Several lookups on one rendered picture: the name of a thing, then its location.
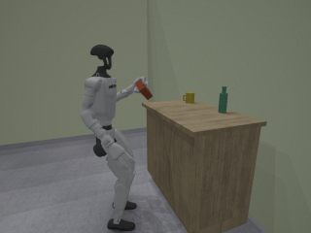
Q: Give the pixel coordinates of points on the sponge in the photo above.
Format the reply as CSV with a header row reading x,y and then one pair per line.
x,y
144,90

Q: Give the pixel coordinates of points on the robot left forearm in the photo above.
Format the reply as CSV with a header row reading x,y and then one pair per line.
x,y
124,93

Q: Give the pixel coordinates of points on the table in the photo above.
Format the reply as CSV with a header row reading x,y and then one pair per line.
x,y
203,162

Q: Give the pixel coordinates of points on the robot torso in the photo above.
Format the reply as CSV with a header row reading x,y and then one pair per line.
x,y
104,105

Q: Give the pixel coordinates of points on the robot right forearm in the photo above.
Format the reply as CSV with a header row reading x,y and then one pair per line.
x,y
97,129

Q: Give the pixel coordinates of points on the robot right foot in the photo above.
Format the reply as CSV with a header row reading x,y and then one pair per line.
x,y
124,225

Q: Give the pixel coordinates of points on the robot left hand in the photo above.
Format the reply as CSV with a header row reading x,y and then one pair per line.
x,y
143,79

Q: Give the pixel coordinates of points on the robot right upper arm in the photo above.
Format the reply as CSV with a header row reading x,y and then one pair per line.
x,y
92,86

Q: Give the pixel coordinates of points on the robot right hand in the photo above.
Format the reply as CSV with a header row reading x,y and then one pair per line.
x,y
115,151

